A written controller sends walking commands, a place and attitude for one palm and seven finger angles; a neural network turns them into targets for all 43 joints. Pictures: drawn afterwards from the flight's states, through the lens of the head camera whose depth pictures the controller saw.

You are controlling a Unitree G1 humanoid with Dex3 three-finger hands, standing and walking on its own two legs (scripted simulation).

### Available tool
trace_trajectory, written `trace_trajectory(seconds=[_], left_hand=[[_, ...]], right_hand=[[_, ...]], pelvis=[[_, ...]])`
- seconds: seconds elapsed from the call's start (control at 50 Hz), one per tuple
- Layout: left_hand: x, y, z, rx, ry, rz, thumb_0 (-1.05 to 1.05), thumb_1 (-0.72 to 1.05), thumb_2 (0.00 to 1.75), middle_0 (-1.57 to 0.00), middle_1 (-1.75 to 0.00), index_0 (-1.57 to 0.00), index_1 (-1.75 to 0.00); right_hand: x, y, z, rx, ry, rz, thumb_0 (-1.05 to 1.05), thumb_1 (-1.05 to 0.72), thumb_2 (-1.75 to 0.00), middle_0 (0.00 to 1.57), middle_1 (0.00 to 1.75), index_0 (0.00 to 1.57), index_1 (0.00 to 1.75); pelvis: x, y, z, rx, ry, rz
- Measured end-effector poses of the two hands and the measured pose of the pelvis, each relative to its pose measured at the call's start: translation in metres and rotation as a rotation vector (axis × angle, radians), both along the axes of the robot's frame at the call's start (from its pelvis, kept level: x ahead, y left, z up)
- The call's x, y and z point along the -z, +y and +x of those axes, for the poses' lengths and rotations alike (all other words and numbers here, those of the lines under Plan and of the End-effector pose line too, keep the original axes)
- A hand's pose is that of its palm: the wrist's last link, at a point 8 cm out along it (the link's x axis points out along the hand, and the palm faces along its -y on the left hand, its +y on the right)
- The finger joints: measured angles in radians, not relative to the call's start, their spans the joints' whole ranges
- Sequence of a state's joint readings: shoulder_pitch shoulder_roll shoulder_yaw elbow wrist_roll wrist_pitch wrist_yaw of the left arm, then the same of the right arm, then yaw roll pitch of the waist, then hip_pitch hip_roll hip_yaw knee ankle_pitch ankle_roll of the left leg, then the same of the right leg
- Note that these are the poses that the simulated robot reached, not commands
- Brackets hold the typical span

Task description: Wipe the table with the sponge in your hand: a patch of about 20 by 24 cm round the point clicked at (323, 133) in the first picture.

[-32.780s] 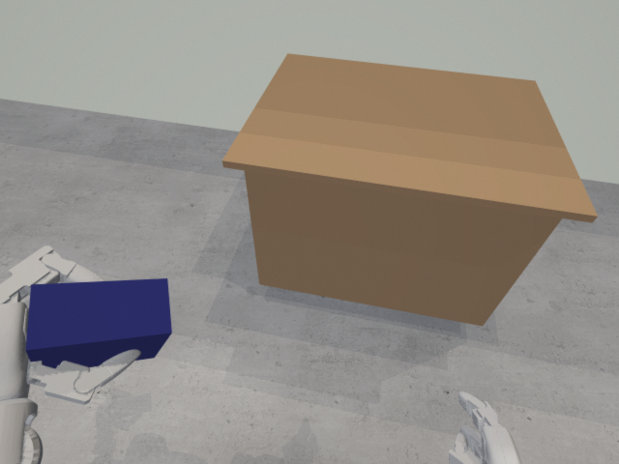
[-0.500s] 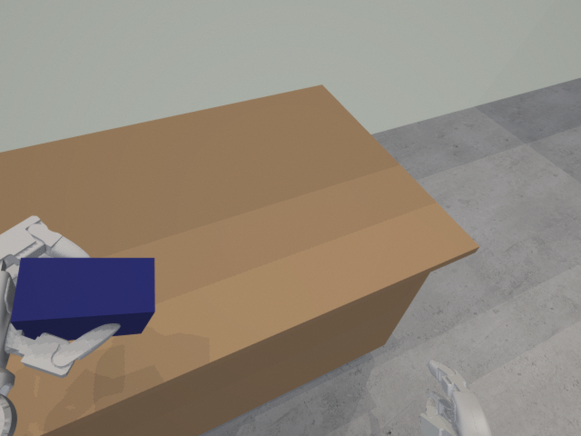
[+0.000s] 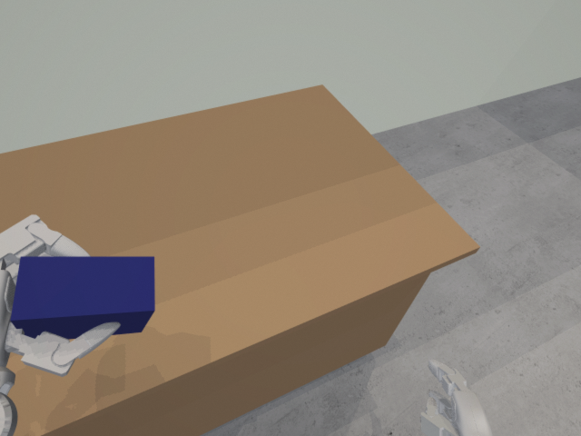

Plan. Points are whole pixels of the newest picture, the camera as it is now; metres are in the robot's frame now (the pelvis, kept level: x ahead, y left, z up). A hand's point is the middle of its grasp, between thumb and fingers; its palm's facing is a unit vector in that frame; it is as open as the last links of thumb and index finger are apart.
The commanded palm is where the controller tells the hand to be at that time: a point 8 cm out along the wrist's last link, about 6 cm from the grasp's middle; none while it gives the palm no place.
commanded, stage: shuffle to correct the standing spot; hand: left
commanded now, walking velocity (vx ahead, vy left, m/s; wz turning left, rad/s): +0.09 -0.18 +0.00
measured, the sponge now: (109, 299) +0.23 +0.21 +0.14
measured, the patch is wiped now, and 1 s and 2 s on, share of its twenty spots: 0.00 0.00 0.00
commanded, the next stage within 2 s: come to a stop and stand still in 0.10 s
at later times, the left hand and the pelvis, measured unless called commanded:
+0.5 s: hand (63, 284) +0.23 +0.25 +0.16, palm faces +0.28 -0.88 -0.38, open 9.7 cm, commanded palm +0.17 +0.29 +0.18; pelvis +0.00 +0.02 +0.00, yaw -2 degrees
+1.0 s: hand out of the picture +0.22 +0.31 +0.16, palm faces +0.34 -0.87 -0.36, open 9.7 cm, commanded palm +0.16 +0.34 +0.18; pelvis +0.00 +0.07 +0.01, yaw -1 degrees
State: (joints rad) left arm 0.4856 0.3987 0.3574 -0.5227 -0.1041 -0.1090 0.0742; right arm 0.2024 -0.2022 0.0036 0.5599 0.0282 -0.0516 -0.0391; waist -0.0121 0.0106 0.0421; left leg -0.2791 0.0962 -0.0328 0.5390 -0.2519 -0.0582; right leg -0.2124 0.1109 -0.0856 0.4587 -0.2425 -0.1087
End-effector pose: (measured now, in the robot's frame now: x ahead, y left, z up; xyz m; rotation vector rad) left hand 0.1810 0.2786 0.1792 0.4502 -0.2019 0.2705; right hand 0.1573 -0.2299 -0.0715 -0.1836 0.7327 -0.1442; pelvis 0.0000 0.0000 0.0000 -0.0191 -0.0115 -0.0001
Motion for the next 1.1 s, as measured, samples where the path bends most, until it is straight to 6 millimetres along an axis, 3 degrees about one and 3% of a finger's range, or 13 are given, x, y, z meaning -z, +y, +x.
trace_trajectory(seconds=[0.24, 0.3, 0.36, 0.48, 0.54, 0.72, 0.9, 1.1], left_hand=[[0.0, 0.0, 0.004, -0.004, 0.009, 0.003, 0.0, -0.46, 1.05, -0.78, -1.36, -0.77, -1.37], [-0.021, 0.022, 0.017, -0.011, -0.073, 0.143, 0.0, -0.46, 1.05, -0.78, -1.36, -0.78, -1.37], [-0.023, 0.041, 0.022, -0.067, -0.136, 0.103, 0.0, -0.46, 1.05, -0.78, -1.36, -0.77, -1.37], [0.005, 0.016, 0.018, 0.032, -0.08, -0.004, 0.0, -0.46, 1.05, -0.77, -1.37, -0.77, -1.38], [0.011, 0.015, 0.013, 0.062, -0.043, 0.001, 0.0, -0.46, 1.05, -0.78, -1.36, -0.77, -1.37], [-0.004, 0.056, 0.004, -0.043, -0.103, 0.016, 0.0, -0.46, 1.05, -0.78, -1.36, -0.77, -1.37], [0.011, 0.066, 0.005, -0.03, -0.066, -0.044, 0.0, -0.46, 1.05, -0.78, -1.36, -0.77, -1.37], [0.0, 0.083, 0.0, -0.018, -0.097, -0.001, 0.0, -0.46, 1.05, -0.78, -1.36, -0.77, -1.37]], right_hand=[[0.002, 0.002, 0.001, 0.001, 0.011, 0.006, 0.01, -0.9, -0.9, 0.21, 0.3, 0.2, 0.3], [0.003, 0.002, -0.003, -0.04, 0.019, -0.025, 0.01, -0.9, -0.9, 0.21, 0.3, 0.2, 0.3], [0.0, 0.0, -0.007, -0.056, 0.004, -0.032, 0.01, -0.9, -0.9, 0.21, 0.3, 0.2, 0.3], [-0.008, 0.003, -0.013, -0.017, -0.028, -0.045, 0.01, -0.9, -0.9, 0.21, 0.3, 0.2, 0.3], [-0.009, 0.01, -0.012, -0.01, -0.028, -0.047, 0.01, -0.9, -0.9, 0.21, 0.3, 0.2, 0.3], [-0.013, 0.048, 0.004, -0.076, -0.043, -0.033, 0.02, -0.9, -0.9, 0.21, 0.3, 0.2, 0.3], [-0.026, 0.079, 0.023, -0.12, -0.095, -0.033, 0.01, -0.9, -0.9, 0.21, 0.3, 0.2, 0.3], [-0.027, 0.092, 0.017, -0.119, -0.079, -0.048, 0.01, -0.9, -0.9, 0.21, 0.3, 0.2, 0.3]], pelvis=[[-0.001, 0.0, 0.003, 0.002, 0.002, 0.002], [-0.001, -0.004, -0.002, 0.005, 0.001, 0.009], [0.0, 0.003, -0.003, 0.032, 0.003, 0.004], [-0.002, 0.019, -0.001, 0.044, 0.001, 0.027], [-0.003, 0.024, 0.0, 0.034, 0.003, 0.021], [-0.008, 0.04, 0.002, 0.02, 0.01, 0.006], [-0.01, 0.059, 0.0, 0.016, 0.011, 0.0], [-0.01, 0.074, -0.003, 0.013, 0.009, -0.002]])
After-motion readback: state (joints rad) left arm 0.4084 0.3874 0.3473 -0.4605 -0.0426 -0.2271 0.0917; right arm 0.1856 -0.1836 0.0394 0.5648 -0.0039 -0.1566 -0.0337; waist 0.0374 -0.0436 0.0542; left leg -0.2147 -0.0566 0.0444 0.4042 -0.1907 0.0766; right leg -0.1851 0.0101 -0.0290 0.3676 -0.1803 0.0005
